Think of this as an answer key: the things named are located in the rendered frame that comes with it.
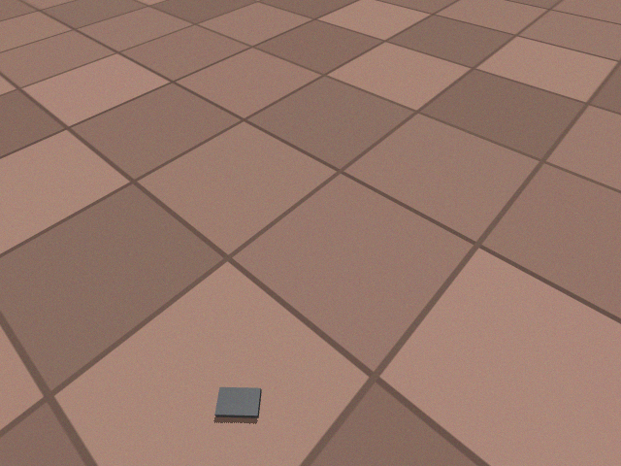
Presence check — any small box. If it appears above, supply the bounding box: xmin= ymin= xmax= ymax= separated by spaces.
xmin=215 ymin=387 xmax=262 ymax=418

